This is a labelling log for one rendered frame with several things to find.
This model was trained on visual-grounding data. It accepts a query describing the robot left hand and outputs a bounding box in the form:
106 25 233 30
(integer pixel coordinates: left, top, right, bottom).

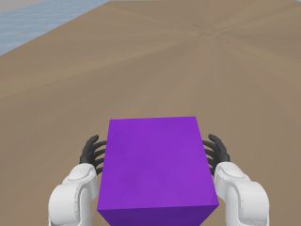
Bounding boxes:
79 135 107 175

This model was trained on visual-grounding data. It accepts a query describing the carton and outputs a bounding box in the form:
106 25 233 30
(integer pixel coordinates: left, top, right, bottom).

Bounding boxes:
97 116 219 226

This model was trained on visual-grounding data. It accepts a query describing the robot right forearm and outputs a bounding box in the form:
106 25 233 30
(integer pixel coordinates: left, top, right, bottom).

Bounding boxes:
214 161 270 226

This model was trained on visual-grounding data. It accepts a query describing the robot left forearm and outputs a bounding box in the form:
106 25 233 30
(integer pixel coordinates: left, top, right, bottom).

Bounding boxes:
48 163 99 226

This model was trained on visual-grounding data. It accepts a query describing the robot right hand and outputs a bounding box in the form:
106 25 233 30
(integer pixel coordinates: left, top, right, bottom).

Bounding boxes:
202 134 230 177

